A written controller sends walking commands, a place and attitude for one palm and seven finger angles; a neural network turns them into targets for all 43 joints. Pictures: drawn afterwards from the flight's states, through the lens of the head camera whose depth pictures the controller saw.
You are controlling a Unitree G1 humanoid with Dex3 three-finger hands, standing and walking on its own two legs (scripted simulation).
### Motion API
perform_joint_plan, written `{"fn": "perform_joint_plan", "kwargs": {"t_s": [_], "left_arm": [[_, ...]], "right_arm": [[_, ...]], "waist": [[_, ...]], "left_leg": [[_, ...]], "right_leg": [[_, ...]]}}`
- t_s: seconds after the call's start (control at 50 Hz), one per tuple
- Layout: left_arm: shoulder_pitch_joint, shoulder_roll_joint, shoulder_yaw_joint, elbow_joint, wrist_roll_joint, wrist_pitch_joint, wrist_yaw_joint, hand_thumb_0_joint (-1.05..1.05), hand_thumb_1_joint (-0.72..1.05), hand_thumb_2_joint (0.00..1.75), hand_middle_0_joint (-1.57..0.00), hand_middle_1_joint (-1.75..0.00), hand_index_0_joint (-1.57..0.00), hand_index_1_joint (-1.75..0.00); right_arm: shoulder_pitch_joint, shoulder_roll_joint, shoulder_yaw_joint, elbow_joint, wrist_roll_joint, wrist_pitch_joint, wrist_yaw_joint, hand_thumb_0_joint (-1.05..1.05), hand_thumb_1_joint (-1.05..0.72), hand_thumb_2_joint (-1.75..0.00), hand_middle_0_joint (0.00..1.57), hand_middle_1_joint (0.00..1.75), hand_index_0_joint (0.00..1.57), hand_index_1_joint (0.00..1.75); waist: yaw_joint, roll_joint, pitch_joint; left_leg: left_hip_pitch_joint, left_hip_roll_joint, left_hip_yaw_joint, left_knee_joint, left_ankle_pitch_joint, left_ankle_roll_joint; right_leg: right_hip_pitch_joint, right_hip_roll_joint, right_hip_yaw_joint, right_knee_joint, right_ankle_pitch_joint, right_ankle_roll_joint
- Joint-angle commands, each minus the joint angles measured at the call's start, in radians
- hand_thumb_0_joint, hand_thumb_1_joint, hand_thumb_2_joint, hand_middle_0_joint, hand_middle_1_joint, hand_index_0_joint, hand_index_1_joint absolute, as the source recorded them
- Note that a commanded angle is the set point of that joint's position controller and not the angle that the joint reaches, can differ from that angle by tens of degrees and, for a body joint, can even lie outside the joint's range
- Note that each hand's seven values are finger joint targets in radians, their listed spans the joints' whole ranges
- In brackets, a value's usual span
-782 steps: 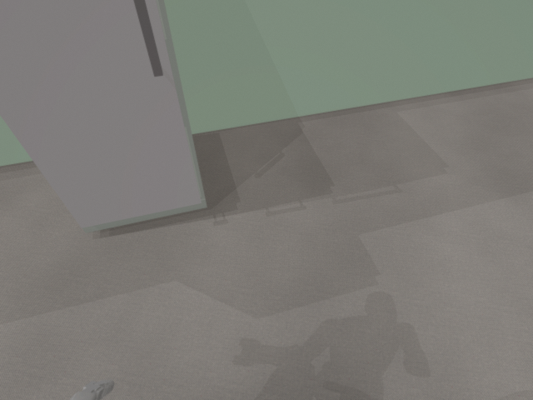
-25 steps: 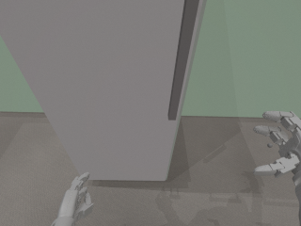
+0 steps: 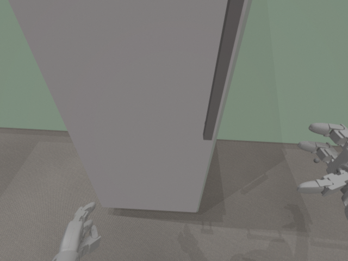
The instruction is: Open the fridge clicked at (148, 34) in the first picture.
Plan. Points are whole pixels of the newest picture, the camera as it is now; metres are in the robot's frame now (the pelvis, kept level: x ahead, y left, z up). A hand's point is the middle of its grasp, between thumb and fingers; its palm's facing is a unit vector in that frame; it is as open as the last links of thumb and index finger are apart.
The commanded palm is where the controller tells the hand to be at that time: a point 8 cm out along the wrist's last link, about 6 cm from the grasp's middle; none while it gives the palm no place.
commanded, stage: raise the hand to about handle height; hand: right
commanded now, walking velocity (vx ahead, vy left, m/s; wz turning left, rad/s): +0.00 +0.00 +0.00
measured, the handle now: (218, 75) +0.51 -0.10 +0.21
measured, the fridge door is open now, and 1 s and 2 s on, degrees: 0 0 0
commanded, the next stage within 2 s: move the hooked fingers beside the handle in 0.16 s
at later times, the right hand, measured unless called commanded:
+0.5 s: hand (305, 150) +0.30 -0.26 +0.16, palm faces +0.12 +0.99 -0.01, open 14.0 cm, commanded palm +0.27 -0.30 +0.16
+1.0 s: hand (277, 132) +0.35 -0.22 +0.15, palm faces +0.11 +0.99 +0.00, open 14.0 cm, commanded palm +0.33 -0.27 +0.15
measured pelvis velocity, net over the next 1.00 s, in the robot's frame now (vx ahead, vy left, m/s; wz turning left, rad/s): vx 0.01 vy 0.00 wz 0.01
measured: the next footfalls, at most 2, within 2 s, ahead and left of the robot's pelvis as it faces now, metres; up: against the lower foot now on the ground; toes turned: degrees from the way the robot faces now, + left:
none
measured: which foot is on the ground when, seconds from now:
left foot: down 0.00-1.00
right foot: down 0.00-1.00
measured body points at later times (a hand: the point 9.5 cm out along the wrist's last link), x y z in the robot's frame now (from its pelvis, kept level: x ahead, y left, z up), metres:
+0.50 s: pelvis +0.00 -0.01 +0.00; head -0.02 -0.01 +0.45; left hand +0.20 +0.21 -0.06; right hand +0.29 -0.31 +0.16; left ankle +0.03 +0.09 -0.73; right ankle +0.01 -0.09 -0.73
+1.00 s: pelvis +0.01 +0.00 +0.00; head +0.00 +0.01 +0.45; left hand +0.18 +0.24 -0.08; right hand +0.34 -0.27 +0.16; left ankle +0.03 +0.09 -0.73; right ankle +0.01 -0.09 -0.73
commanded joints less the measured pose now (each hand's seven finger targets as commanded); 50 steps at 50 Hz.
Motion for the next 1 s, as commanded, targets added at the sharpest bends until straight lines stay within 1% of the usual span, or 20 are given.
{"fn": "perform_joint_plan", "kwargs": {"t_s": [0.0,0.1,0.18,0.24,0.28,0.34,0.46,0.5,0.54,0.56,0.6,0.62,0.7,0.78,0.82,0.88,0.92,0.94,0.96,0.98], "left_arm": [[-0.155,0.118,0.041,-0.16,-0.004,-0.064,0.012,0.0,0.9,0.9,-0.2,-0.3,-0.2,-0.3],[-0.159,0.119,0.04,-0.163,-0.008,-0.068,0.016,0.0,0.9,0.9,-0.2,-0.3,-0.2,-0.3],[-0.147,0.122,0.04,-0.159,-0.005,-0.068,0.016,0.0,0.9,0.9,-0.2,-0.3,-0.2,-0.3],[-0.146,0.125,0.044,-0.158,-0.006,-0.069,0.017,0.0,0.9,0.9,-0.2,-0.3,-0.2,-0.3],[-0.149,0.116,0.037,-0.156,-0.011,-0.073,0.019,0.0,0.9,0.9,-0.2,-0.3,-0.2,-0.3],[-0.143,0.121,0.04,-0.141,-0.01,-0.08,0.025,0.0,0.9,0.9,-0.2,-0.3,-0.2,-0.3],[-0.139,0.113,0.035,-0.137,-0.002,-0.071,0.015,0.0,0.9,0.9,-0.2,-0.3,-0.2,-0.3],[-0.14,0.106,0.032,-0.135,-0.004,-0.065,0.014,0.0,0.9,0.9,-0.2,-0.3,-0.2,-0.3],[-0.139,0.115,0.035,-0.126,-0.001,-0.05,0.012,0.0,0.9,0.9,-0.2,-0.3,-0.2,-0.3],[-0.145,0.11,0.033,-0.136,0.002,-0.047,0.009,0.0,0.9,0.9,-0.2,-0.3,-0.2,-0.3],[-0.144,0.099,0.032,-0.14,-0.001,-0.038,0.006,0.0,0.9,0.9,-0.2,-0.3,-0.2,-0.3],[-0.134,0.103,0.034,-0.137,0.0,-0.034,0.005,0.0,0.9,0.9,-0.2,-0.3,-0.2,-0.3],[-0.125,0.099,0.037,-0.134,-0.001,-0.025,0.004,0.0,0.9,0.9,-0.2,-0.3,-0.2,-0.3],[-0.12,0.105,0.043,-0.124,0.002,-0.012,0.007,0.0,0.9,0.9,-0.2,-0.3,-0.2,-0.3],[-0.116,0.099,0.042,-0.125,-0.001,-0.006,0.006,0.0,0.9,0.9,-0.2,-0.3,-0.2,-0.3],[-0.105,0.103,0.047,-0.12,0.001,-0.006,0.002,0.0,0.9,0.9,-0.2,-0.3,-0.2,-0.3],[-0.104,0.102,0.047,-0.118,-0.001,-0.001,0.004,0.0,0.9,0.9,-0.2,-0.3,-0.2,-0.3],[-0.1,0.107,0.048,-0.111,0.0,0.003,0.003,0.0,0.9,0.9,-0.2,-0.3,-0.2,-0.3],[-0.1,0.105,0.046,-0.11,-0.001,0.006,0.003,0.0,0.9,0.9,-0.2,-0.3,-0.2,-0.3],[-0.093,0.108,0.048,-0.105,-0.002,0.01,0.005,0.0,0.9,0.9,-0.2,-0.3,-0.2,-0.3]], "right_arm": [[-0.298,-0.273,-0.095,-0.22,0.014,-0.076,-0.004,0.0,0.5,-0.3,0.3,1.2,0.3,1.2],[-0.306,-0.265,-0.082,-0.228,0.016,-0.06,0.003,0.0,0.5,-0.3,0.3,1.2,0.3,1.2],[-0.283,-0.267,-0.096,-0.196,0.026,-0.052,0.011,0.0,0.5,-0.3,0.3,1.2,0.3,1.2],[-0.295,-0.267,-0.087,-0.207,0.025,-0.051,0.016,0.0,0.5,-0.3,0.3,1.2,0.3,1.2],[-0.361,-0.207,-0.022,-0.208,0.022,-0.052,0.012,0.0,0.5,-0.3,0.3,1.2,0.3,1.2],[-0.431,-0.196,0.01,-0.2,0.007,-0.06,-0.009,0.0,0.5,-0.3,0.3,1.2,0.3,1.2],[-0.452,-0.193,0.021,-0.206,-0.027,-0.063,-0.052,0.0,0.5,-0.3,0.3,1.2,0.3,1.2],[-0.447,-0.149,0.046,-0.177,-0.028,-0.05,-0.063,0.0,0.5,-0.3,0.3,1.2,0.3,1.2],[-0.44,-0.192,0.009,-0.148,-0.038,-0.037,-0.08,0.0,0.5,-0.3,0.3,1.2,0.3,1.2],[-0.47,-0.181,0.021,-0.171,-0.042,-0.034,-0.085,0.0,0.5,-0.3,0.3,1.2,0.3,1.2],[-0.462,-0.138,0.05,-0.167,-0.045,-0.027,-0.093,0.0,0.5,-0.3,0.3,1.2,0.3,1.2],[-0.475,-0.157,0.035,-0.169,-0.048,-0.029,-0.099,0.0,0.5,-0.3,0.3,1.2,0.3,1.2],[-0.5,-0.109,0.082,-0.173,-0.051,-0.039,-0.103,0.0,0.5,-0.3,0.3,1.2,0.3,1.2],[-0.523,-0.146,0.049,-0.126,-0.058,-0.029,-0.117,0.0,0.5,-0.3,0.3,1.2,0.3,1.2],[-0.555,-0.113,0.086,-0.14,-0.062,-0.037,-0.114,0.0,0.5,-0.3,0.3,1.2,0.3,1.2],[-0.536,-0.131,0.062,-0.111,-0.059,-0.047,-0.123,0.0,0.5,-0.3,0.3,1.2,0.3,1.2],[-0.583,-0.119,0.083,-0.107,-0.064,-0.051,-0.123,0.0,0.5,-0.3,0.3,1.2,0.3,1.2],[-0.576,-0.145,0.063,-0.081,-0.068,-0.049,-0.131,0.0,0.5,-0.3,0.3,1.2,0.3,1.2],[-0.594,-0.117,0.087,-0.058,-0.069,-0.045,-0.131,0.0,0.5,-0.3,0.3,1.2,0.3,1.2],[-0.61,-0.132,0.077,-0.038,-0.072,-0.044,-0.135,0.0,0.5,-0.3,0.3,1.2,0.3,1.2]], "waist": [[-0.004,-0.046,-0.158],[-0.003,-0.049,-0.154],[-0.005,-0.003,-0.158],[-0.003,-0.039,-0.166],[0.015,-0.037,-0.138],[0.025,-0.042,-0.138],[0.005,-0.044,-0.205],[0.008,-0.034,-0.183],[-0.002,-0.009,-0.19],[-0.004,-0.018,-0.21],[0.001,-0.046,-0.204],[0.002,-0.041,-0.212],[0.019,-0.033,-0.204],[0.016,-0.01,-0.22],[0.028,-0.028,-0.227],[0.017,-0.006,-0.243],[0.028,-0.017,-0.238],[0.027,-0.003,-0.23],[0.036,0.018,-0.22],[0.038,0.018,-0.217]], "left_leg": [[0.081,0.068,-0.133,-0.102,0.029,-0.017],[0.07,0.057,-0.108,-0.102,0.021,-0.014],[0.075,0.052,-0.096,-0.092,0.07,-0.015],[0.066,0.052,-0.1,-0.09,0.077,-0.011],[0.031,0.045,-0.085,-0.093,0.044,-0.014],[0.013,0.042,-0.079,-0.095,0.015,-0.012],[0.049,0.033,-0.048,-0.082,0.073,-0.009],[0.036,0.029,-0.041,-0.083,0.076,-0.011],[0.061,0.032,-0.05,-0.091,0.081,-0.008],[0.071,0.036,-0.052,-0.087,0.097,-0.008],[0.064,0.03,-0.047,-0.088,0.113,-0.008],[0.071,0.026,-0.043,-0.086,0.128,-0.007],[0.056,0.023,-0.044,-0.088,0.151,-0.011],[0.077,0.032,-0.064,-0.095,0.159,-0.012],[0.072,0.029,-0.058,-0.093,0.174,-0.012],[0.087,0.031,-0.066,-0.087,0.205,-0.012],[0.081,0.033,-0.069,-0.088,0.211,-0.014],[0.085,0.036,-0.075,-0.091,0.202,-0.014],[0.075,0.039,-0.077,-0.093,0.194,-0.018],[0.072,0.037,-0.074,-0.094,0.182,-0.018]], "right_leg": [[-0.006,-0.026,0.077,-0.094,0.131,0.032],[0.01,-0.027,0.086,-0.111,0.128,0.034],[0.009,-0.029,0.088,-0.111,0.161,0.033],[0.027,-0.03,0.084,-0.102,0.168,0.036],[0.034,-0.032,0.093,-0.116,0.139,0.039],[0.048,-0.033,0.1,-0.121,0.105,0.041],[0.074,-0.03,0.107,-0.145,0.173,0.056],[0.076,-0.029,0.105,-0.148,0.174,0.06],[0.061,-0.03,0.092,-0.144,0.18,0.055],[0.065,-0.028,0.094,-0.15,0.197,0.057],[0.079,-0.027,0.086,-0.149,0.215,0.061],[0.08,-0.027,0.087,-0.149,0.229,0.065],[0.092,-0.029,0.08,-0.143,0.246,0.062],[0.07,-0.026,0.069,-0.136,0.232,0.048],[0.085,-0.024,0.065,-0.134,0.245,0.05],[0.077,-0.024,0.065,-0.125,0.263,0.047],[0.076,-0.023,0.059,-0.123,0.258,0.043],[0.061,-0.025,0.057,-0.117,0.248,0.039],[0.05,-0.025,0.058,-0.121,0.232,0.036],[0.043,-0.024,0.058,-0.122,0.221,0.035]]}}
